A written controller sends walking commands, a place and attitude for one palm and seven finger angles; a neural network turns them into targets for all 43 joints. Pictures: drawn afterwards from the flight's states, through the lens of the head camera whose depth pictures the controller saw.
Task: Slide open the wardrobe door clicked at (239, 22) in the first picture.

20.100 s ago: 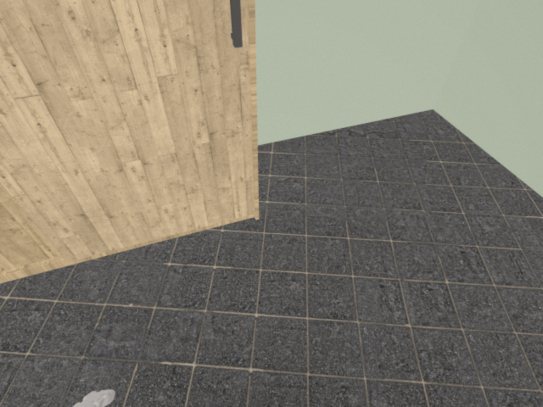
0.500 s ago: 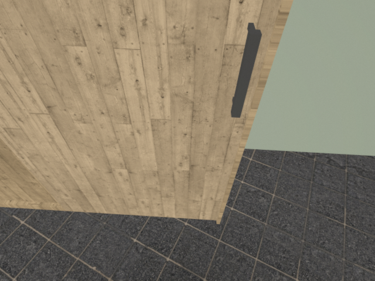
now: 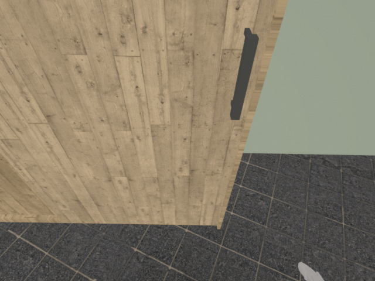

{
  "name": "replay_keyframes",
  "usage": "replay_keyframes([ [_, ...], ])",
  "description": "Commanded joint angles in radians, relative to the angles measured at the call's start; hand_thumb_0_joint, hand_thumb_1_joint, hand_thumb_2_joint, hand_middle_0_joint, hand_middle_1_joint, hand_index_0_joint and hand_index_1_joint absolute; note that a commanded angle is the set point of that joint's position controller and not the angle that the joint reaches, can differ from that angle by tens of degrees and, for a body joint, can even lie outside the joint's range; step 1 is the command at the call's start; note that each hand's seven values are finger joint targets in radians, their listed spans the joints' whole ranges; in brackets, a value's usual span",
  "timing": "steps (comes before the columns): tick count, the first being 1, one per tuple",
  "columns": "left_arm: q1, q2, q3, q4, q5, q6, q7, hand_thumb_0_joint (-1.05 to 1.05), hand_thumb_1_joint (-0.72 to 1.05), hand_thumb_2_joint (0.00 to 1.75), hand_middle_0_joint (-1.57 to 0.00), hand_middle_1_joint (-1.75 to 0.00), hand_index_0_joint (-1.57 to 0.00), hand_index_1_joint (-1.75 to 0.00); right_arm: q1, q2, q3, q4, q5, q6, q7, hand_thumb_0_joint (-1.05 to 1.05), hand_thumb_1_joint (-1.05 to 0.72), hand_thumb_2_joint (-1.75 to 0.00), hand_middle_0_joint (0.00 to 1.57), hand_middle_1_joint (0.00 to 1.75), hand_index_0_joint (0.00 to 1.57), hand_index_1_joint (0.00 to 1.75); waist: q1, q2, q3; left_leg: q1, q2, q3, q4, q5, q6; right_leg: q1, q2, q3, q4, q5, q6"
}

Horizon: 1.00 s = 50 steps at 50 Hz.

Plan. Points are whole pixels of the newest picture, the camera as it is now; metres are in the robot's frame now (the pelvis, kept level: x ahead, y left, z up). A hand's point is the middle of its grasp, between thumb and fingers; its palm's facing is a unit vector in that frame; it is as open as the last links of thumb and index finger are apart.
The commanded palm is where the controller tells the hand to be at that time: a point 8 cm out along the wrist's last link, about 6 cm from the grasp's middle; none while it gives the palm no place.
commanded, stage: raise the hand with hooked fingers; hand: right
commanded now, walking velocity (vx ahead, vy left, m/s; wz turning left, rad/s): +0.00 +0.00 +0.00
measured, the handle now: (240, 77) +0.52 -0.09 +0.20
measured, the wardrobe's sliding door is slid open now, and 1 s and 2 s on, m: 0.00 0.00 0.00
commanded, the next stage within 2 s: move the hooked fingers beside the handle in 1.98 s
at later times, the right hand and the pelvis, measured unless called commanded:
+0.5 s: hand (310, 256) +0.18 -0.20 +0.06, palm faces +0.11 +0.99 -0.11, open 9.8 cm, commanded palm +0.15 -0.26 +0.05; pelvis +0.01 +0.04 -0.05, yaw -4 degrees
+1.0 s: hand (331, 206) +0.24 -0.23 +0.11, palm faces +0.00 +0.99 -0.12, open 12.7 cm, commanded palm +0.21 -0.29 +0.14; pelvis +0.03 +0.01 -0.01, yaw -2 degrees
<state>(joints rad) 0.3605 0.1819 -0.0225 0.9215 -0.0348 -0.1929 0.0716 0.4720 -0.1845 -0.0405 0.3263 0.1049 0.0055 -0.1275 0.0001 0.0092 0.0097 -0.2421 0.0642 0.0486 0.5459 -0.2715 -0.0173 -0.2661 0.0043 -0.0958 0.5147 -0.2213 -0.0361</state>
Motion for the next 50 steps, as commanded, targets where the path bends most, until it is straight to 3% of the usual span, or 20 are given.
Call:
replay_keyframes([
  [1,-0.192,0.191,0.039,-0.287,-0.01,-0.175,0.001,0.0,0.9,0.9,-0.2,-0.3,-0.2,-0.3,-0.155,-0.004,0.045,-0.47,0.061,-0.18,0.034,0.0,-0.74,-0.83,0.21,0.4,0.21,0.4,0.054,0.01,0.076,-0.166,-0.05,0.045,-0.057,-0.16,0.032,-0.088,-0.033,0.142,-0.1,-0.294,0.042],
  [2,-0.182,0.193,0.06,-0.296,0.005,-0.174,-0.011,0.0,0.9,0.9,-0.2,-0.3,-0.2,-0.3,-0.068,-0.036,-0.029,-0.376,0.068,-0.228,0.063,0.0,-0.71,-0.82,0.21,0.42,0.21,0.42,0.027,0.075,0.09,-0.206,-0.056,0.049,-0.044,-0.208,0.035,-0.14,-0.026,0.142,-0.059,-0.289,0.048],
  [4,-0.204,0.193,0.079,-0.343,0.019,-0.152,-0.043,0.0,0.9,0.9,-0.2,-0.3,-0.2,-0.3,0.145,0.002,-0.065,-0.191,0.102,-0.343,0.176,0.0,-0.67,-0.8,0.22,0.45,0.22,0.45,-0.024,0.199,0.12,-0.289,-0.066,0.071,0.02,-0.275,0.039,-0.261,-0.017,0.113,0.033,-0.255,0.062],
  [5,-0.2,0.198,0.095,-0.366,0.013,-0.133,-0.067,0.0,0.9,0.9,-0.2,-0.3,-0.2,-0.3,0.24,-0.026,-0.117,-0.101,0.116,-0.4,0.252,0.0,-0.64,-0.79,0.22,0.47,0.22,0.47,-0.053,0.177,0.1,-0.278,-0.067,0.06,0.039,-0.254,0.049,-0.283,-0.009,0.086,0.074,-0.204,0.069],
  [7,-0.248,0.218,0.115,-0.444,0.021,-0.108,-0.09,0.0,0.9,0.9,-0.2,-0.3,-0.2,-0.3,0.217,-0.115,-0.186,-0.117,0.141,-0.501,0.402,0.0,-0.6,-0.77,0.22,0.5,0.22,0.5,-0.05,0.157,0.046,-0.273,-0.056,0.026,0.093,-0.2,0.062,-0.314,0.004,0.06,0.168,-0.151,0.069],
  [10,-0.27,0.211,0.126,-0.539,0.001,-0.076,-0.089,0.0,0.9,0.9,-0.2,-0.3,-0.2,-0.3,0.215,-0.24,-0.321,-0.218,0.165,-0.471,0.497,0.0,-0.53,-0.74,0.23,0.54,0.23,0.54,-0.102,0.07,-0.1,-0.22,-0.046,-0.019,0.145,-0.112,0.055,-0.335,0.019,0.035,0.219,-0.096,0.042],
  [13,-0.262,0.181,0.106,-0.597,0.002,-0.07,-0.065,0.0,0.9,0.9,-0.2,-0.3,-0.2,-0.3,0.066,-0.237,-0.359,-0.537,0.252,-0.468,0.487,0.0,-0.46,-0.71,0.23,0.58,0.23,0.58,-0.084,-0.099,-0.24,-0.209,-0.046,-0.038,0.165,-0.075,0.044,-0.263,0.014,0.042,0.247,-0.06,0.028],
  [16,-0.192,0.173,0.097,-0.557,0.015,-0.093,-0.05,0.0,0.9,0.9,-0.2,-0.3,-0.2,-0.3,-0.106,-0.266,-0.348,-0.846,0.266,-0.569,0.441,0.0,-0.39,-0.68,0.24,0.63,0.24,0.63,-0.02,-0.207,-0.313,-0.237,-0.068,-0.043,0.201,0.086,0.051,-0.172,-0.007,0.087,0.301,0.053,0.014],
  [19,-0.163,0.186,0.082,-0.472,0.007,-0.125,-0.038,0.0,0.9,0.9,-0.2,-0.3,-0.2,-0.3,-0.192,-0.206,-0.23,-0.794,0.252,-0.629,0.47,0.0,-0.32,-0.65,0.24,0.68,0.24,0.68,0.063,-0.204,-0.234,-0.336,-0.075,-0.036,0.202,0.114,0.043,-0.16,-0.02,0.113,0.351,0.058,0.006],
  [21,-0.163,0.205,0.072,-0.441,-0.006,-0.146,-0.023,0.0,0.9,0.9,-0.2,-0.3,-0.2,-0.3,-0.237,-0.191,-0.184,-0.7,0.26,-0.598,0.532,0.0,-0.27,-0.63,0.25,0.7,0.25,0.7,0.098,-0.136,-0.158,-0.362,-0.075,-0.042,0.179,0.074,0.032,-0.19,-0.028,0.128,0.36,0.002,0.001],
  [23,-0.175,0.22,0.075,-0.439,-0.016,-0.148,-0.003,0.0,0.9,0.9,-0.2,-0.3,-0.2,-0.3,-0.214,-0.245,-0.224,-0.561,0.251,-0.501,0.585,0.0,-0.22,-0.61,0.25,0.74,0.25,0.74,0.088,-0.034,-0.115,-0.347,-0.066,-0.077,0.112,-0.029,0.023,-0.248,-0.024,0.128,0.337,-0.074,0.002],
  [25,-0.197,0.226,0.075,-0.446,-0.027,-0.137,0.011,0.0,0.9,0.9,-0.2,-0.3,-0.2,-0.3,-0.152,-0.313,-0.314,-0.422,0.249,-0.375,0.622,0.0,-0.18,-0.59,0.25,0.76,0.25,0.76,0.033,0.016,-0.128,-0.281,-0.052,-0.103,0.071,-0.052,0.02,-0.265,-0.02,0.121,0.307,-0.064,0.004],
  [29,-0.253,0.193,0.061,-0.524,-0.027,-0.116,0.016,0.0,0.9,0.9,-0.2,-0.3,-0.2,-0.3,-0.08,-0.414,-0.492,-0.501,0.313,-0.215,0.636,0.0,-0.08,-0.55,0.26,0.82,0.26,0.82,-0.061,0.032,-0.319,-0.064,-0.022,-0.089,0.081,0.182,-0.001,-0.179,-0.015,0.116,0.243,0.096,0.006],
  [33,-0.246,0.149,0.048,-0.537,-0.021,-0.146,0.002,0.0,0.9,0.9,-0.2,-0.3,-0.2,-0.3,-0.048,-0.369,-0.557,-0.654,0.392,-0.25,0.546,0.0,0.01,-0.51,0.27,0.88,0.27,0.88,-0.085,0.013,-0.328,-0.002,-0.044,-0.02,0.11,0.397,0.008,-0.131,-0.013,0.115,0.203,0.186,0.018],
  [36,-0.218,0.169,0.051,-0.505,-0.022,-0.17,-0.007,0.0,0.9,0.9,-0.2,-0.3,-0.2,-0.3,-0.081,-0.295,-0.476,-0.64,0.378,-0.268,0.521,0.0,0.08,-0.48,0.27,0.93,0.27,0.93,-0.053,-0.017,-0.253,-0.063,-0.056,0.0,0.095,0.38,0.006,-0.086,-0.015,0.105,0.178,0.192,0.02],
  [39,-0.194,0.2,0.053,-0.484,-0.034,-0.176,0.002,0.0,0.9,0.9,-0.2,-0.3,-0.2,-0.3,-0.151,-0.286,-0.388,-0.549,0.335,-0.212,0.554,0.0,0.15,-0.45,0.27,0.98,0.27,0.98,-0.016,-0.043,-0.142,-0.156,-0.065,0.005,0.047,0.21,0.009,-0.086,-0.023,0.105,0.14,0.101,0.015],
  [42,-0.193,0.221,0.05,-0.49,-0.039,-0.18,0.022,0.0,0.9,0.9,-0.2,-0.3,-0.2,-0.3,-0.281,-0.358,-0.378,-0.584,0.305,-0.157,0.585,0.0,0.22,-0.42,0.28,1.02,0.28,1.02,-0.012,-0.055,-0.138,-0.142,-0.06,-0.001,0.011,0.13,0.013,-0.058,-0.025,0.116,0.104,0.056,0.006],
  [45,-0.216,0.217,0.04,-0.487,-0.029,-0.188,0.038,0.0,0.9,0.9,-0.2,-0.3,-0.2,-0.3,-0.424,-0.479,-0.468,-0.709,0.292,-0.161,0.561,0.0,0.29,-0.39,0.29,1.07,0.29,1.07,-0.03,-0.094,-0.194,-0.082,-0.06,0.011,0.0,0.101,0.027,0.009,-0.03,0.131,0.069,0.068,0.002],
  [47,-0.22,0.201,0.031,-0.491,-0.026,-0.195,0.04,0.0,0.9,0.9,-0.2,-0.3,-0.2,-0.3,-0.448,-0.498,-0.514,-0.764,0.297,-0.181,0.535,0.0,0.34,-0.37,0.29,1.1,0.29,1.1,-0.041,-0.124,-0.253,-0.045,-0.061,0.027,0.003,0.133,0.035,0.068,-0.027,0.138,0.054,0.112,0.006],
  [50,-0.226,0.2,0.019,-0.473,-0.025,-0.19,0.035,0.0,0.9,0.9,-0.2,-0.3,-0.2,-0.3,-0.436,-0.505,-0.568,-0.695,0.318,-0.169,0.51,0.0,0.41,-0.34,0.29,1.14,0.29,1.14,-0.061,-0.15,-0.238,-0.013,-0.07,0.041,-0.012,0.16,0.042,0.083,-0.03,0.141,0.03,0.136,0.019],
])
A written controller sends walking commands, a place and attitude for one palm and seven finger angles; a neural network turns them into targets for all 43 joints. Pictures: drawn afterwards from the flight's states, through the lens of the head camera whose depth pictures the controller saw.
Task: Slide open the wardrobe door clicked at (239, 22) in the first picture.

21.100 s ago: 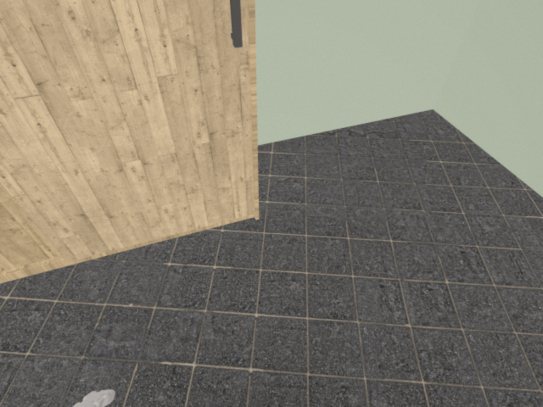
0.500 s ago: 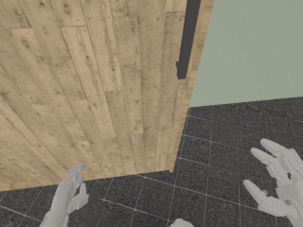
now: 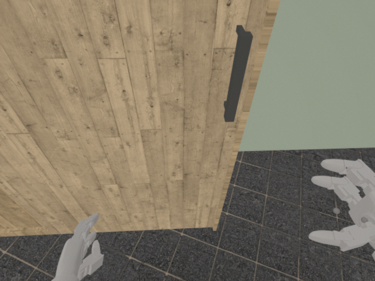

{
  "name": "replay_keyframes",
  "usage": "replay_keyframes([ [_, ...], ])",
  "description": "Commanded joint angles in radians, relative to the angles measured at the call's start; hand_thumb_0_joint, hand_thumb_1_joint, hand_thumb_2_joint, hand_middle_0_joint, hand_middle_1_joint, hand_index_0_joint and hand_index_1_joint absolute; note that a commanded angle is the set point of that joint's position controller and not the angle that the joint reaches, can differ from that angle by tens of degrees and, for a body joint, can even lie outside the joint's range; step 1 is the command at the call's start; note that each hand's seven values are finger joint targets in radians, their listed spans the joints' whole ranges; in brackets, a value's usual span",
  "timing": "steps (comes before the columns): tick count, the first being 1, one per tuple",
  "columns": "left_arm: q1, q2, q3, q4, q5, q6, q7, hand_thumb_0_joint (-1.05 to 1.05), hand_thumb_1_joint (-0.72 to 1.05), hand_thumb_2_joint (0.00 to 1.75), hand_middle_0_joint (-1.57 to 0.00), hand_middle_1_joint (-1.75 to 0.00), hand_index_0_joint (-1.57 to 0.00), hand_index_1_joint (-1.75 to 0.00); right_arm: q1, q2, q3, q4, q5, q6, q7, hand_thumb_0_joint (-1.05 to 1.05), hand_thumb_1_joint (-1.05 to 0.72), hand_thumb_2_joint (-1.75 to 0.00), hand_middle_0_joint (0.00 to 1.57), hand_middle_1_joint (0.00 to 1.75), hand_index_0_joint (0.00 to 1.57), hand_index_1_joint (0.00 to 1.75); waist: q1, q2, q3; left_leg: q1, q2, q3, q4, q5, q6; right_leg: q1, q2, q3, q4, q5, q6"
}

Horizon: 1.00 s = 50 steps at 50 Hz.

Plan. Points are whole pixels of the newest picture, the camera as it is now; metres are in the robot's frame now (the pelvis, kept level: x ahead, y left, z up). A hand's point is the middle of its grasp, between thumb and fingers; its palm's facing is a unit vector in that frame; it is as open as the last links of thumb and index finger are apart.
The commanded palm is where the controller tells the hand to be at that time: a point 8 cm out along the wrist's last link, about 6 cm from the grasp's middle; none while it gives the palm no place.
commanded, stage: raise the hand with hooked fingers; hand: right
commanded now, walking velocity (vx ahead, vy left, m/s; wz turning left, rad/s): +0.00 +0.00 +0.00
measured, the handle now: (234, 77) +0.49 -0.08 +0.21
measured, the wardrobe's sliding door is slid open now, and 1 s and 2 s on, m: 0.00 0.00 0.00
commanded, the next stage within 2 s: move the hooked fingers beside the handle in 0.98 s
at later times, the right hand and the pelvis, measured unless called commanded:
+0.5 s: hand out of the picture +0.27 -0.29 +0.24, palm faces +0.10 +0.99 -0.14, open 14.0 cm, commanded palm +0.23 -0.32 +0.23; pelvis +0.00 +0.00 +0.01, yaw -1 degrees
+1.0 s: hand (360, 142) +0.29 -0.26 +0.22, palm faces +0.03 +0.99 -0.14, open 14.0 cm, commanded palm +0.25 -0.31 +0.23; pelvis +0.01 +0.02 +0.01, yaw +0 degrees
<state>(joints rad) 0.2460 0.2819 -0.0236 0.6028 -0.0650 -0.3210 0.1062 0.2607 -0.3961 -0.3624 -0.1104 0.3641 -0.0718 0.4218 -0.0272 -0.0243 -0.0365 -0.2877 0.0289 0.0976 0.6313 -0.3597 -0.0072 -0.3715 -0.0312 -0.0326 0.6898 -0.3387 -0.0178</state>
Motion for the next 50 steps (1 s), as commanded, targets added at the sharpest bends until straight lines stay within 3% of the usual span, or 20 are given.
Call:
replay_keyframes([
  [1,-0.124,0.098,0.016,-0.153,-0.001,-0.058,0.001,0.0,0.9,0.9,-0.2,-0.3,-0.2,-0.3,-0.247,-0.263,-0.225,-0.226,0.068,-0.07,-0.034,0.0,0.43,-0.33,0.29,1.15,0.29,1.15,-0.027,-0.124,-0.153,0.027,-0.032,-0.003,-0.101,0.255,0.032,0.188,0.006,0.079,-0.156,0.248,0.005],
  [4,-0.127,0.106,0.008,-0.15,-0.014,-0.041,0.004,0.0,0.9,0.9,-0.2,-0.3,-0.2,-0.3,-0.295,-0.241,-0.179,-0.082,0.061,0.044,-0.004,0.0,0.5,-0.3,0.3,1.2,0.3,1.2,-0.024,-0.153,-0.04,-0.013,-0.03,-0.006,-0.138,0.193,0.028,0.159,0.003,0.085,-0.2,0.162,0.014],
  [6,-0.122,0.116,0.005,-0.155,-0.024,-0.023,0.002,0.0,0.9,0.9,-0.2,-0.3,-0.2,-0.3,-0.312,-0.223,-0.131,-0.002,0.045,0.133,0.022,0.0,0.5,-0.3,0.3,1.2,0.3,1.2,-0.017,-0.08,0.011,-0.022,-0.028,-0.012,-0.166,0.179,0.023,0.139,0.001,0.088,-0.217,0.134,0.008],
  [9,-0.138,0.118,0.0,-0.178,-0.027,-0.006,0.001,0.0,0.9,0.9,-0.2,-0.3,-0.2,-0.3,-0.442,-0.253,-0.101,-0.047,0.019,0.204,0.043,0.0,0.5,-0.3,0.3,1.2,0.3,1.2,-0.008,-0.04,-0.03,-0.01,-0.026,-0.014,-0.174,0.169,0.02,0.168,0.004,0.1,-0.228,0.128,-0.002],
  [13,-0.168,0.101,-0.011,-0.192,-0.015,-0.008,0.007,0.0,0.9,0.9,-0.2,-0.3,-0.2,-0.3,-0.603,-0.39,-0.221,-0.211,0.026,0.157,0.029,0.0,0.5,-0.3,0.3,1.2,0.3,1.2,-0.024,-0.06,-0.201,0.06,-0.028,-0.022,-0.18,0.213,0.029,0.281,0.013,0.099,-0.219,0.204,-0.006],
  [15,-0.171,0.095,-0.02,-0.177,-0.008,-0.008,0.008,0.0,0.9,0.9,-0.2,-0.3,-0.2,-0.3,-0.622,-0.449,-0.288,-0.227,0.036,0.119,0.013,0.0,0.5,-0.3,0.3,1.2,0.3,1.2,-0.032,-0.057,-0.224,0.088,-0.032,-0.02,-0.191,0.228,0.032,0.299,0.012,0.095,-0.22,0.231,-0.005],
  [16,-0.171,0.092,-0.024,-0.173,-0.008,-0.007,0.009,0.0,0.9,0.9,-0.2,-0.3,-0.2,-0.3,-0.637,-0.441,-0.292,-0.206,0.037,0.111,0.012,0.0,0.5,-0.3,0.3,1.2,0.3,1.2,-0.03,-0.076,-0.232,0.092,-0.032,-0.019,-0.192,0.232,0.033,0.306,0.014,0.095,-0.228,0.234,-0.004],
  [19,-0.169,0.093,-0.025,-0.15,-0.018,0.0,0.013,0.0,0.9,0.9,-0.2,-0.3,-0.2,-0.3,-0.68,-0.418,-0.27,-0.085,0.028,0.146,0.019,0.0,0.5,-0.3,0.3,1.2,0.3,1.2,-0.024,-0.148,-0.147,0.063,-0.028,-0.016,-0.208,0.223,0.035,0.294,0.013,0.094,-0.254,0.206,0.005],
  [23,-0.161,0.114,-0.02,-0.14,-0.036,0.019,0.012,0.0,0.9,0.9,-0.2,-0.3,-0.2,-0.3,-0.746,-0.396,-0.183,0.092,-0.013,0.277,0.049,0.0,0.5,-0.3,0.3,1.2,0.3,1.2,-0.011,-0.122,-0.037,0.024,-0.016,-0.021,-0.236,0.191,0.032,0.245,0.013,0.098,-0.277,0.149,0.003],
  [25,-0.153,0.115,-0.017,-0.147,-0.04,0.027,0.008,0.0,0.9,0.9,-0.2,-0.3,-0.2,-0.3,-0.72,-0.352,-0.127,0.155,-0.023,0.314,0.062,0.0,0.5,-0.3,0.3,1.2,0.3,1.2,-0.005,-0.036,-0.029,0.027,-0.015,-0.022,-0.243,0.202,0.03,0.237,0.011,0.096,-0.269,0.164,-0.002],
  [27,-0.155,0.124,-0.011,-0.166,-0.043,0.035,-0.001,0.0,0.9,0.9,-0.2,-0.3,-0.2,-0.3,-0.681,-0.356,-0.128,0.157,-0.017,0.338,0.088,0.0,0.5,-0.3,0.3,1.2,0.3,1.2,-0.011,-0.011,-0.07,0.033,-0.014,-0.027,-0.236,0.222,0.027,0.249,0.018,0.091,-0.257,0.18,-0.008],
  [30,-0.185,0.117,-0.012,-0.194,-0.037,0.039,-0.012,0.0,0.9,0.9,-0.2,-0.3,-0.2,-0.3,-0.667,-0.442,-0.222,0.032,0.015,0.297,0.105,0.0,0.5,-0.3,0.3,1.2,0.3,1.2,-0.032,0.021,-0.178,0.097,-0.013,-0.034,-0.218,0.292,0.029,0.28,0.026,0.083,-0.225,0.252,-0.013],
  [33,-0.196,0.103,-0.012,-0.206,-0.026,0.031,-0.013,0.0,0.9,0.9,-0.2,-0.3,-0.2,-0.3,-0.694,-0.493,-0.318,-0.093,0.043,0.218,0.079,0.0,0.5,-0.3,0.3,1.2,0.3,1.2,-0.045,-0.02,-0.276,0.141,-0.018,-0.032,-0.2,0.351,0.03,0.324,0.031,0.073,-0.216,0.309,-0.016],
  [36,-0.187,0.097,-0.012,-0.189,-0.021,0.026,-0.012,0.0,0.9,0.9,-0.2,-0.3,-0.2,-0.3,-0.678,-0.494,-0.349,-0.097,0.041,0.185,0.034,0.0,0.5,-0.3,0.3,1.2,0.3,1.2,-0.044,-0.068,-0.224,0.129,-0.019,-0.029,-0.203,0.362,0.031,0.307,0.026,0.061,-0.218,0.315,-0.014],
  [39,-0.174,0.1,-0.008,-0.17,-0.029,0.028,-0.002,0.0,0.9,0.9,-0.2,-0.3,-0.2,-0.3,-0.708,-0.432,-0.274,-0.035,0.01,0.226,0.014,0.0,0.5,-0.3,0.3,1.2,0.3,1.2,-0.023,-0.169,-0.123,0.067,-0.012,-0.032,-0.217,0.319,0.031,0.295,0.023,0.051,-0.234,0.267,-0.006],
  [42,-0.164,0.111,-0.004,-0.164,-0.037,0.034,0.006,0.0,0.9,0.9,-0.2,-0.3,-0.2,-0.3,-0.733,-0.396,-0.194,0.027,-0.017,0.29,0.022,0.0,0.5,-0.3,0.3,1.2,0.3,1.2,-0.009,-0.134,-0.055,0.039,-0.007,-0.039,-0.235,0.286,0.025,0.269,0.019,0.056,-0.239,0.226,-0.01],
  [44,-0.161,0.115,-0.002,-0.169,-0.04,0.035,0.01,0.0,0.9,0.9,-0.2,-0.3,-0.2,-0.3,-0.748,-0.388,-0.163,0.01,-0.028,0.308,0.037,0.0,0.5,-0.3,0.3,1.2,0.3,1.2,-0.002,-0.1,-0.089,0.044,-0.009,-0.037,-0.23,0.29,0.022,0.292,0.019,0.063,-0.238,0.235,-0.014],
  [45,-0.163,0.115,-0.002,-0.172,-0.038,0.038,0.01,0.0,0.9,0.9,-0.2,-0.3,-0.2,-0.3,-0.734,-0.39,-0.165,-0.001,-0.022,0.305,0.043,0.0,0.5,-0.3,0.3,1.2,0.3,1.2,-0.002,-0.043,-0.106,0.064,-0.009,-0.039,-0.228,0.329,0.021,0.296,0.018,0.063,-0.224,0.266,-0.018],
  [49,-0.181,0.106,-0.003,-0.187,-0.031,0.038,0.009,0.0,0.9,0.9,-0.2,-0.3,-0.2,-0.3,-0.716,-0.457,-0.262,-0.063,0.009,0.257,0.062,0.0,0.5,-0.3,0.3,1.2,0.3,1.2,-0.025,-0.015,-0.242,0.125,-0.011,-0.038,-0.198,0.437,0.017,0.346,0.03,0.062,-0.202,0.347,-0.024],
  [50,-0.178,0.105,-0.005,-0.181,-0.027,0.04,0.006,0.0,0.9,0.9,-0.2,-0.3,-0.2,-0.3,-0.672,-0.481,-0.299,-0.049,0.023,0.244,0.061,0.0,0.5,-0.3,0.3,1.2,0.3,1.2,-0.032,0.015,-0.243,0.145,-0.009,-0.043,-0.199,0.473,0.013,0.331,0.029,0.055,-0.19,0.363,-0.024],
])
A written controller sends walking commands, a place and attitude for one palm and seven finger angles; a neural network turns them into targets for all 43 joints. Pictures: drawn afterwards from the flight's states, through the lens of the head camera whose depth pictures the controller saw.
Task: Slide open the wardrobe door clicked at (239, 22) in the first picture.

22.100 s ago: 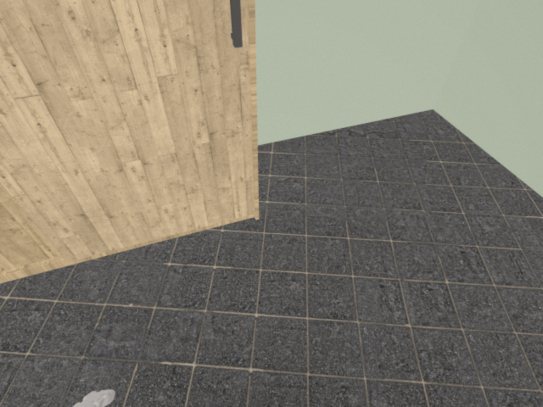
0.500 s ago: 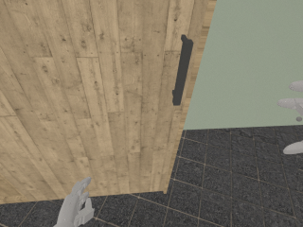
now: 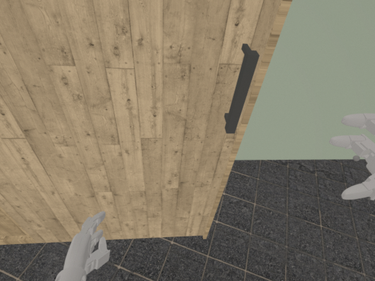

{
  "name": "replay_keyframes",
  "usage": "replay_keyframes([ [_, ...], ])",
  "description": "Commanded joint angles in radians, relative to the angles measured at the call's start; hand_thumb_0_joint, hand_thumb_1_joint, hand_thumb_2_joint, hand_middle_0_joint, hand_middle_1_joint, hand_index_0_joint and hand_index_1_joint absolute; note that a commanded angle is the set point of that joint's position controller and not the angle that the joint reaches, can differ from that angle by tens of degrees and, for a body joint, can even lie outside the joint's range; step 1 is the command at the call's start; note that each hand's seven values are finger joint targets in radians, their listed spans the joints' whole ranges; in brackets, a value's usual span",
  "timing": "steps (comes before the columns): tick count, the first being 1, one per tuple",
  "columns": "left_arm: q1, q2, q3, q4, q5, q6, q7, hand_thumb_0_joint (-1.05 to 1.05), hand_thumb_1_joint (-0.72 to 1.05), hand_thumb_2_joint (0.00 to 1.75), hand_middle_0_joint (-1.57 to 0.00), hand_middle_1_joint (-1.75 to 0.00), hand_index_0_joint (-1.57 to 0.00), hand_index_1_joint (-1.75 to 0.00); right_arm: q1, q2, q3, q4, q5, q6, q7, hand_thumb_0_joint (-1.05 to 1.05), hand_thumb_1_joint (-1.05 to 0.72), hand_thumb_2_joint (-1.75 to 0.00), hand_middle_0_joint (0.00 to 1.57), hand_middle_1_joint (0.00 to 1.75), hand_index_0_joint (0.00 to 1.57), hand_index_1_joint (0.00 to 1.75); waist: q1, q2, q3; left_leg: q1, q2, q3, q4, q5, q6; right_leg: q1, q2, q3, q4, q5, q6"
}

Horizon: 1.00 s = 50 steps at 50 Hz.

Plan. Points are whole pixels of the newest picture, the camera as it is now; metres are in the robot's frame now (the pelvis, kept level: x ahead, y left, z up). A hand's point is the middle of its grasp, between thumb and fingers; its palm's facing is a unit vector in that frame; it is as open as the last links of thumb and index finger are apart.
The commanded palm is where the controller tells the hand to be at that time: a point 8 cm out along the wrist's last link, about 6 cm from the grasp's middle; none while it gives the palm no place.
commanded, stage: move the hooked fingers beside the handle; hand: right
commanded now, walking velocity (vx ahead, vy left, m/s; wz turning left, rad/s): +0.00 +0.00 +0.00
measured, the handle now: (237, 91) +0.48 -0.10 +0.19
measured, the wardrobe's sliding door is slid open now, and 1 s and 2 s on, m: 0.00 0.00 0.00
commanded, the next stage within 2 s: none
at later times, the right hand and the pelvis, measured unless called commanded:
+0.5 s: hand (334, 136) +0.33 -0.25 +0.21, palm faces -0.02 +1.00 -0.07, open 14.0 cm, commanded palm +0.30 -0.30 +0.21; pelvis +0.00 +0.00 +0.00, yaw +1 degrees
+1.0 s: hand (308, 129) +0.36 -0.22 +0.19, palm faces -0.02 +1.00 -0.04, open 14.0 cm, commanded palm +0.34 -0.26 +0.21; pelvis +0.00 -0.01 +0.00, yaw +1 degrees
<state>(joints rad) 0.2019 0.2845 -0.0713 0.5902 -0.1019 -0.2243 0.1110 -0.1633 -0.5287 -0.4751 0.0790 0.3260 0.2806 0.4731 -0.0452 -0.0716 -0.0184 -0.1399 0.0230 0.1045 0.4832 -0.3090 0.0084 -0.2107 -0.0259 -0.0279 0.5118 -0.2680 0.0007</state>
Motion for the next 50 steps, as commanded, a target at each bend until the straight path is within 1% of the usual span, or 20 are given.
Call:
replay_keyframes([
  [1,-0.138,0.1,0.043,-0.168,0.009,-0.057,-0.002,0.0,0.9,0.9,-0.2,-0.3,-0.2,-0.3,-0.245,-0.336,-0.192,-0.231,0.068,-0.116,0.01,0.0,0.5,-0.3,0.3,1.2,0.3,1.2,-0.014,0.064,-0.27,0.003,-0.002,-0.051,-0.044,0.452,-0.006,0.166,0.026,0.047,-0.011,0.303,-0.044],
  [4,-0.135,0.101,0.044,-0.158,0.006,-0.054,-0.003,0.0,0.9,0.9,-0.2,-0.3,-0.2,-0.3,-0.245,-0.316,-0.182,-0.159,0.069,-0.107,0.004,0.0,0.5,-0.3,0.3,1.2,0.3,1.2,-0.011,0.029,-0.208,-0.039,-0.002,-0.044,-0.049,0.414,-0.004,0.145,0.024,0.044,-0.021,0.274,-0.038],
  [5,-0.128,0.106,0.047,-0.147,0.003,-0.05,-0.005,0.0,0.9,0.9,-0.2,-0.3,-0.2,-0.3,-0.229,-0.316,-0.179,-0.109,0.068,-0.094,0.001,0.0,0.5,-0.3,0.3,1.2,0.3,1.2,-0.009,0.051,-0.166,-0.052,0.003,-0.054,-0.06,0.409,-0.01,0.121,0.02,0.04,-0.014,0.258,-0.038],
  [9,-0.122,0.114,0.05,-0.147,-0.005,-0.04,0.003,0.0,0.9,0.9,-0.2,-0.3,-0.2,-0.3,-0.326,-0.27,-0.076,-0.057,0.03,-0.05,0.01,0.0,0.5,-0.3,0.3,1.2,0.3,1.2,0.022,0.012,-0.106,-0.116,0.005,-0.052,-0.066,0.338,-0.008,0.11,0.019,0.045,-0.024,0.214,-0.037],
  [12,-0.126,0.109,0.05,-0.153,-0.005,-0.04,0.012,0.0,0.9,0.9,-0.2,-0.3,-0.2,-0.3,-0.46,-0.258,-0.016,-0.12,0.017,-0.075,0.011,0.0,0.5,-0.3,0.3,1.2,0.3,1.2,0.041,-0.015,-0.15,-0.119,0.007,-0.063,-0.068,0.307,-0.005,0.146,0.02,0.051,-0.016,0.198,-0.041],
  [14,-0.126,0.106,0.048,-0.152,0.0,-0.044,0.02,0.0,0.9,0.9,-0.2,-0.3,-0.2,-0.3,-0.538,-0.271,-0.016,-0.175,0.016,-0.118,0.007,0.0,0.5,-0.3,0.3,1.2,0.3,1.2,0.045,-0.048,-0.204,-0.106,0.002,-0.059,-0.062,0.294,0.004,0.186,0.021,0.061,-0.018,0.206,-0.041],
  [15,-0.123,0.103,0.047,-0.146,0.003,-0.044,0.021,0.0,0.9,0.9,-0.2,-0.3,-0.2,-0.3,-0.526,-0.299,-0.043,-0.195,0.018,-0.139,-0.004,0.0,0.5,-0.3,0.3,1.2,0.3,1.2,0.042,0.0,-0.23,-0.082,0.001,-0.06,-0.063,0.304,0.004,0.185,0.016,0.061,-0.011,0.22,-0.042],
  [17,-0.125,0.096,0.046,-0.15,0.007,-0.047,0.023,0.0,0.9,0.9,-0.2,-0.3,-0.2,-0.3,-0.542,-0.283,-0.053,-0.214,0.022,-0.169,-0.019,0.0,0.5,-0.3,0.3,1.2,0.3,1.2,0.032,-0.04,-0.282,-0.063,0.001,-0.056,-0.05,0.326,0.01,0.214,0.021,0.063,-0.015,0.24,-0.041],
  [21,-0.105,0.108,0.049,-0.127,0.007,-0.038,0.017,0.0,0.9,0.9,-0.2,-0.3,-0.2,-0.3,-0.45,-0.283,-0.09,-0.031,0.012,-0.139,-0.062,0.0,0.5,-0.3,0.3,1.2,0.3,1.2,0.013,0.017,-0.216,-0.067,0.004,-0.04,-0.053,0.294,0.011,0.142,0.012,0.066,-0.042,0.212,-0.033],
  [23,-0.106,0.112,0.052,-0.131,0.003,-0.026,0.013,0.0,0.9,0.9,-0.2,-0.3,-0.2,-0.3,-0.425,-0.269,-0.07,0.045,-0.01,-0.087,-0.076,0.0,0.5,-0.3,0.3,1.2,0.3,1.2,0.008,0.019,-0.168,-0.086,0.009,-0.037,-0.052,0.278,0.01,0.105,0.01,0.062,-0.054,0.197,-0.03],
  [24,-0.112,0.111,0.051,-0.141,0.0,-0.022,0.009,0.0,0.9,0.9,-0.2,-0.3,-0.2,-0.3,-0.447,-0.24,-0.032,0.035,-0.019,-0.068,-0.08,0.0,0.5,-0.3,0.3,1.2,0.3,1.2,0.011,-0.022,-0.16,-0.097,0.013,-0.04,-0.051,0.265,0.011,0.103,0.01,0.059,-0.058,0.188,-0.027],
  [25,-0.109,0.11,0.053,-0.144,0.0,-0.017,0.006,0.0,0.9,0.9,-0.2,-0.3,-0.2,-0.3,-0.448,-0.223,-0.011,0.034,-0.024,-0.055,-0.086,0.0,0.5,-0.3,0.3,1.2,0.3,1.2,0.011,0.012,-0.162,-0.083,0.013,-0.039,-0.051,0.282,0.013,0.102,0.006,0.059,-0.053,0.208,-0.029],
  [29,-0.115,0.104,0.055,-0.169,0.005,-0.015,0.002,0.0,0.9,0.9,-0.2,-0.3,-0.2,-0.3,-0.508,-0.201,0.01,-0.091,-0.018,-0.07,-0.092,0.0,0.5,-0.3,0.3,1.2,0.3,1.2,0.021,0.01,-0.245,-0.075,0.008,-0.039,-0.034,0.33,0.015,0.162,0.004,0.063,-0.037,0.266,-0.034],
  [30,-0.114,0.102,0.053,-0.167,0.007,-0.014,0.002,0.0,0.9,0.9,-0.2,-0.3,-0.2,-0.3,-0.501,-0.223,-0.01,-0.127,-0.013,-0.089,-0.097,0.0,0.5,-0.3,0.3,1.2,0.3,1.2,0.019,0.05,-0.273,-0.05,0.006,-0.04,-0.033,0.358,0.015,0.17,-0.001,0.061,-0.028,0.296,-0.036],
  [33,-0.116,0.094,0.051,-0.162,0.013,-0.02,0.004,0.0,0.9,0.9,-0.2,-0.3,-0.2,-0.3,-0.548,-0.197,-0.007,-0.195,0.001,-0.131,-0.108,0.0,0.5,-0.3,0.3,1.2,0.3,1.2,0.021,-0.004,-0.31,-0.047,0.003,-0.039,-0.02,0.385,0.016,0.208,0.002,0.064,-0.026,0.335,-0.032],
  [36,-0.097,0.103,0.058,-0.135,0.014,-0.015,0.007,0.0,0.9,0.9,-0.2,-0.3,-0.2,-0.3,-0.515,-0.206,-0.029,-0.113,-0.009,-0.117,-0.136,0.0,0.5,-0.3,0.3,1.2,0.3,1.2,0.022,0.024,-0.244,-0.066,0.004,-0.04,-0.035,0.365,0.014,0.171,-0.001,0.059,-0.034,0.303,-0.033],
  [40,-0.095,0.107,0.06,-0.125,0.006,0.001,0.008,0.0,0.9,0.9,-0.2,-0.3,-0.2,-0.3,-0.529,-0.14,0.059,-0.039,-0.041,-0.054,-0.157,0.0,0.5,-0.3,0.3,1.2,0.3,1.2,0.033,0.015,-0.173,-0.101,0.009,-0.041,-0.046,0.307,0.015,0.137,-0.004,0.057,-0.047,0.249,-0.03],
  [42,-0.099,0.106,0.062,-0.134,0.006,0.008,0.009,0.0,0.9,0.9,-0.2,-0.3,-0.2,-0.3,-0.565,-0.139,0.07,-0.063,-0.046,-0.041,-0.162,0.0,0.5,-0.3,0.3,1.2,0.3,1.2,0.037,-0.01,-0.2,-0.093,0.012,-0.043,-0.042,0.322,0.017,0.149,-0.001,0.058,-0.043,0.263,-0.031],
  [45,-0.097,0.105,0.061,-0.125,0.008,0.016,0.015,0.0,0.9,0.9,-0.2,-0.3,-0.2,-0.3,-0.649,-0.126,0.102,-0.08,-0.043,-0.059,-0.165,0.0,0.5,-0.3,0.3,1.2,0.3,1.2,0.057,0.036,-0.232,-0.091,0.008,-0.043,-0.047,0.331,0.015,0.177,-0.004,0.059,-0.034,0.269,-0.034],
  [50,-0.097,0.096,0.06,-0.118,0.017,0.015,0.014,0.0,0.9,0.9,-0.2,-0.3,-0.2,-0.3,-0.702,-0.139,0.076,-0.106,-0.039,-0.12,-0.187,0.0,0.5,-0.3,0.3,1.2,0.3,1.2,0.044,0.012,-0.312,-0.053,0.008,-0.046,-0.03,0.388,0.021,0.224,-0.001,0.066,-0.024,0.348,-0.033],
])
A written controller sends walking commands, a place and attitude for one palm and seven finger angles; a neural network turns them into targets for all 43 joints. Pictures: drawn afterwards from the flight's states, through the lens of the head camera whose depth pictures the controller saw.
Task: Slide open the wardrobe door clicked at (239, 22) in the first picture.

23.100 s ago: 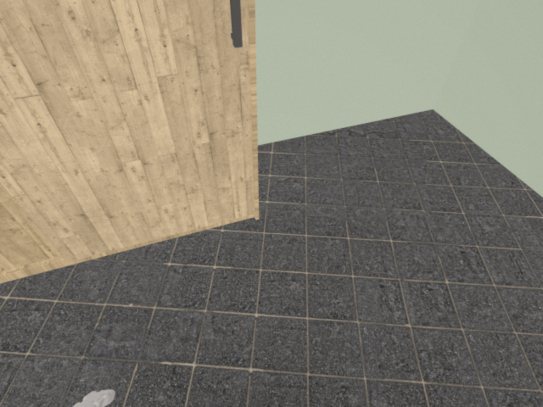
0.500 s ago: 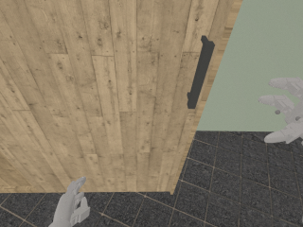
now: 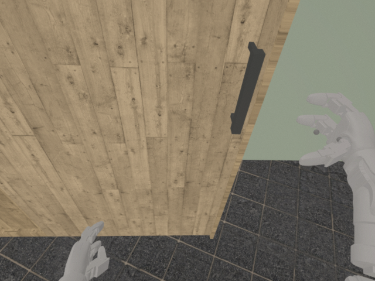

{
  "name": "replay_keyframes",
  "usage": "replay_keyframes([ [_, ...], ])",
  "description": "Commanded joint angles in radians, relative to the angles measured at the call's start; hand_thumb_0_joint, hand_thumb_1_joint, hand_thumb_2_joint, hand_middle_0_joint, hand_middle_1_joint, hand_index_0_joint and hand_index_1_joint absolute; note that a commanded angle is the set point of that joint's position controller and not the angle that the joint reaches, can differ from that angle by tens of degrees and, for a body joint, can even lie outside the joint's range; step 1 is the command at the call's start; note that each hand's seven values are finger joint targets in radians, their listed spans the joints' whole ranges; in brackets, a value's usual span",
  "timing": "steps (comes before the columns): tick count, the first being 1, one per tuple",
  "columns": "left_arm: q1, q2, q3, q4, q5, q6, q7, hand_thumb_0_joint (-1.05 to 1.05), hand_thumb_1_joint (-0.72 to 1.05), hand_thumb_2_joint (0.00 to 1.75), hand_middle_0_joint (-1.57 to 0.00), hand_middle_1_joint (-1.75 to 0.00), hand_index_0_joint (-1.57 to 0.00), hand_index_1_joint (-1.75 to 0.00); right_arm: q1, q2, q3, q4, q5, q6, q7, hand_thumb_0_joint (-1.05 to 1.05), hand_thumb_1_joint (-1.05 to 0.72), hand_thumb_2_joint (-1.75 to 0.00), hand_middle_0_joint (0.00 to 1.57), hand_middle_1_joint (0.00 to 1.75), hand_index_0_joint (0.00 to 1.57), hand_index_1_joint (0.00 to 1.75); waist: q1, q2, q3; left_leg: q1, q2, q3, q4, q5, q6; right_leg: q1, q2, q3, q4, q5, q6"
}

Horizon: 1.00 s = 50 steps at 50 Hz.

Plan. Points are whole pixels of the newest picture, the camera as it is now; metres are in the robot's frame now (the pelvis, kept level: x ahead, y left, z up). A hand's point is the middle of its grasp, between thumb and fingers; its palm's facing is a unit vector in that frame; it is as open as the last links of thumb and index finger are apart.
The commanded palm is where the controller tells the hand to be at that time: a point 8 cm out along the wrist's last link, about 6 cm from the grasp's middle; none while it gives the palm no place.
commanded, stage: move the hooked fingers beside the handle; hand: right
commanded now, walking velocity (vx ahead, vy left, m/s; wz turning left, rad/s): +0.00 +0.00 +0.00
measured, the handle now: (243, 91) +0.48 -0.09 +0.19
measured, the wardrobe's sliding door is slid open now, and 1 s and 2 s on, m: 0.00 0.00 0.00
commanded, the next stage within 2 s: none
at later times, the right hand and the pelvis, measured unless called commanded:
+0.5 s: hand (294, 109) +0.39 -0.17 +0.22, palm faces -0.03 +1.00 -0.02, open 14.0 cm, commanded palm +0.37 -0.23 +0.20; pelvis -0.01 +0.01 +0.00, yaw +0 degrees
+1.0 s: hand (276, 114) +0.42 -0.16 +0.18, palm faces -0.01 +1.00 +0.00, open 14.0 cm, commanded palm +0.39 -0.21 +0.20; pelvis -0.01 +0.01 +0.00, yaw +2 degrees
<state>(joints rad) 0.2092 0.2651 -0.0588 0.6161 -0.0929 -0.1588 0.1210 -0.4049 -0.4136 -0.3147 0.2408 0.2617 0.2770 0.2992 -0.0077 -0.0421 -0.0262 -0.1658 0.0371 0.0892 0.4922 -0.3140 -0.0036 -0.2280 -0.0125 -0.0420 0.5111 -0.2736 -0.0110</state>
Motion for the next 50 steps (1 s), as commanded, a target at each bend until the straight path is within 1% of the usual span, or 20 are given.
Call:
replay_keyframes([
  [1,-0.106,0.112,0.046,-0.147,0.009,-0.05,0.001,0.0,0.9,0.9,-0.2,-0.3,-0.2,-0.3,-0.467,-0.214,-0.056,-0.266,0.024,-0.117,-0.016,0.0,0.5,-0.3,0.3,1.2,0.3,1.2,0.01,-0.032,-0.308,-0.026,-0.003,-0.029,-0.034,0.408,0.033,0.244,-0.011,0.08,-0.024,0.368,-0.02],
  [2,-0.1,0.114,0.049,-0.142,0.009,-0.048,-0.001,0.0,0.9,0.9,-0.2,-0.3,-0.2,-0.3,-0.431,-0.243,-0.092,-0.226,0.021,-0.11,-0.026,0.0,0.5,-0.3,0.3,1.2,0.3,1.2,-0.001,-0.02,-0.3,-0.02,-0.002,-0.03,-0.033,0.414,0.033,0.229,-0.012,0.079,-0.025,0.37,-0.018],
  [5,-0.093,0.122,0.053,-0.135,0.003,-0.026,-0.007,0.0,0.9,0.9,-0.2,-0.3,-0.2,-0.3,-0.358,-0.214,-0.067,-0.106,0.009,-0.069,-0.035,0.0,0.5,-0.3,0.3,1.2,0.3,1.2,-0.003,0.039,-0.227,-0.028,-0.003,-0.029,-0.045,0.397,0.031,0.168,-0.014,0.066,-0.035,0.323,-0.02],
  [10,-0.09,0.13,0.056,-0.14,-0.001,0.0,-0.003,0.0,0.9,0.9,-0.2,-0.3,-0.2,-0.3,-0.419,-0.21,-0.037,-0.06,0.001,-0.035,-0.051,0.0,0.5,-0.3,0.3,1.2,0.3,1.2,0.016,0.082,-0.182,-0.057,-0.001,-0.035,-0.065,0.337,0.024,0.128,-0.013,0.059,-0.04,0.242,-0.026],
  [12,-0.091,0.128,0.056,-0.139,0.0,0.0,0.001,0.0,0.9,0.9,-0.2,-0.3,-0.2,-0.3,-0.533,-0.223,-0.033,-0.1,0.001,-0.063,-0.055,0.0,0.5,-0.3,0.3,1.2,0.3,1.2,0.03,0.053,-0.204,-0.058,0.0,-0.042,-0.064,0.33,0.025,0.145,-0.01,0.06,-0.039,0.237,-0.028],
  [16,-0.085,0.117,0.055,-0.134,0.011,-0.012,-0.001,0.0,0.9,0.9,-0.2,-0.3,-0.2,-0.3,-0.666,-0.258,-0.056,-0.229,-0.003,-0.165,-0.072,0.0,0.5,-0.3,0.3,1.2,0.3,1.2,0.031,-0.043,-0.348,-0.006,-0.003,-0.051,-0.048,0.394,0.034,0.238,-0.006,0.065,-0.022,0.328,-0.031],
  [18,-0.072,0.112,0.052,-0.119,0.012,-0.014,-0.003,0.0,0.9,0.9,-0.2,-0.3,-0.2,-0.3,-0.666,-0.217,-0.028,-0.194,-0.006,-0.185,-0.073,0.0,0.5,-0.3,0.3,1.2,0.3,1.2,0.037,-0.07,-0.348,-0.014,-0.005,-0.047,-0.044,0.407,0.036,0.258,-0.006,0.067,-0.023,0.348,-0.027],
  [23,-0.044,0.134,0.062,-0.09,-0.002,0.007,-0.004,0.0,0.9,0.9,-0.2,-0.3,-0.2,-0.3,-0.551,-0.166,0.013,0.108,-0.01,-0.099,-0.068,0.0,0.5,-0.3,0.3,1.2,0.3,1.2,0.038,0.04,-0.165,-0.078,-0.003,-0.043,-0.073,0.309,0.027,0.117,-0.009,0.057,-0.052,0.203,-0.025],
  [25,-0.03,0.145,0.069,-0.088,-0.005,0.021,-0.007,0.0,0.9,0.9,-0.2,-0.3,-0.2,-0.3,-0.529,-0.155,0.024,0.197,-0.018,-0.065,-0.074,0.0,0.5,-0.3,0.3,1.2,0.3,1.2,0.034,0.099,-0.137,-0.089,-0.003,-0.042,-0.081,0.282,0.025,0.082,-0.01,0.054,-0.053,0.181,-0.029],
  [28,-0.031,0.141,0.072,-0.103,0.0,0.027,-0.009,0.0,0.9,0.9,-0.2,-0.3,-0.2,-0.3,-0.633,-0.19,0.002,0.154,-0.019,-0.083,-0.09,0.0,0.5,-0.3,0.3,1.2,0.3,1.2,0.035,0.082,-0.193,-0.079,0.001,-0.052,-0.074,0.284,0.024,0.089,-0.007,0.052,-0.046,0.184,-0.031],
  [30,-0.03,0.14,0.075,-0.109,0.007,0.025,-0.011,0.0,0.9,0.9,-0.2,-0.3,-0.2,-0.3,-0.701,-0.239,-0.032,0.057,-0.02,-0.151,-0.103,0.0,0.5,-0.3,0.3,1.2,0.3,1.2,0.035,0.092,-0.276,-0.026,-0.001,-0.056,-0.061,0.335,0.025,0.122,-0.011,0.052,-0.035,0.238,-0.035],
  [32,-0.024,0.126,0.072,-0.111,0.014,0.015,-0.012,0.0,0.9,0.9,-0.2,-0.3,-0.2,-0.3,-0.819,-0.245,-0.035,-0.046,-0.026,-0.224,-0.115,0.0,0.5,-0.3,0.3,1.2,0.3,1.2,0.044,0.024,-0.375,0.008,-0.003,-0.065,-0.045,0.393,0.027,0.19,-0.004,0.053,-0.023,0.296,-0.04],
  [34,-0.015,0.12,0.07,-0.098,0.016,0.01,-0.013,0.0,0.9,0.9,-0.2,-0.3,-0.2,-0.3,-0.845,-0.226,-0.019,-0.056,-0.034,-0.271,-0.123,0.0,0.5,-0.3,0.3,1.2,0.3,1.2,0.051,-0.01,-0.395,-0.004,-0.01,-0.06,-0.039,0.387,0.03,0.232,-0.009,0.059,-0.024,0.314,-0.035],
  [36,0.0,0.127,0.072,-0.079,0.016,0.012,-0.014,0.0,0.9,0.9,-0.2,-0.3,-0.2,-0.3,-0.78,-0.244,-0.04,0.037,-0.04,-0.267,-0.125,0.0,0.5,-0.3,0.3,1.2,0.3,1.2,0.048,0.007,-0.347,-0.013,-0.013,-0.061,-0.051,0.362,0.028,0.195,-0.012,0.054,-0.03,0.28,-0.037],
  [39,0.005,0.132,0.07,-0.067,0.003,0.022,-0.016,0.0,0.9,0.9,-0.2,-0.3,-0.2,-0.3,-0.724,-0.173,0.027,0.208,-0.053,-0.201,-0.111,0.0,0.5,-0.3,0.3,1.2,0.3,1.2,0.052,-0.016,-0.199,-0.083,-0.009,-0.058,-0.07,0.283,0.03,0.117,-0.009,0.047,-0.053,0.183,-0.03],
  [40,0.016,0.141,0.078,-0.066,0.003,0.027,-0.019,0.0,0.9,0.9,-0.2,-0.3,-0.2,-0.3,-0.654,-0.174,0.016,0.284,-0.058,-0.174,-0.11,0.0,0.5,-0.3,0.3,1.2,0.3,1.2,0.041,0.034,-0.184,-0.083,-0.01,-0.054,-0.073,0.275,0.03,0.092,-0.012,0.044,-0.052,0.176,-0.032],
  [42,0.018,0.146,0.075,-0.077,-0.003,0.04,-0.022,0.0,0.9,0.9,-0.2,-0.3,-0.2,-0.3,-0.64,-0.139,0.054,0.332,-0.054,-0.131,-0.101,0.0,0.5,-0.3,0.3,1.2,0.3,1.2,0.043,0.033,-0.142,-0.107,-0.007,-0.051,-0.071,0.267,0.029,0.058,-0.011,0.041,-0.057,0.159,-0.029],
  [46,0.018,0.15,0.087,-0.105,0.006,0.043,-0.023,0.0,0.9,0.9,-0.2,-0.3,-0.2,-0.3,-0.677,-0.201,-0.016,0.216,-0.029,-0.174,-0.105,0.0,0.5,-0.3,0.3,1.2,0.3,1.2,0.031,0.111,-0.266,-0.038,-0.007,-0.054,-0.054,0.32,0.028,0.087,-0.013,0.047,-0.043,0.212,-0.034],
  [49,0.0,0.132,0.084,-0.127,0.015,0.028,-0.022,0.0,0.9,0.9,-0.2,-0.3,-0.2,-0.3,-0.795,-0.252,-0.059,-0.024,-0.03,-0.274,-0.119,0.0,0.5,-0.3,0.3,1.2,0.3,1.2,0.028,0.044,-0.41,0.034,-0.01,-0.067,-0.035,0.408,0.027,0.181,-0.01,0.044,-0.031,0.301,-0.039],
  [50,0.001,0.13,0.081,-0.124,0.018,0.025,-0.021,0.0,0.9,0.9,-0.2,-0.3,-0.2,-0.3,-0.803,-0.275,-0.068,-0.065,-0.032,-0.3,-0.127,0.0,0.5,-0.3,0.3,1.2,0.3,1.2,0.033,0.054,-0.41,0.039,-0.011,-0.067,-0.036,0.416,0.024,0.187,-0.016,0.045,-0.026,0.317,-0.043],
])
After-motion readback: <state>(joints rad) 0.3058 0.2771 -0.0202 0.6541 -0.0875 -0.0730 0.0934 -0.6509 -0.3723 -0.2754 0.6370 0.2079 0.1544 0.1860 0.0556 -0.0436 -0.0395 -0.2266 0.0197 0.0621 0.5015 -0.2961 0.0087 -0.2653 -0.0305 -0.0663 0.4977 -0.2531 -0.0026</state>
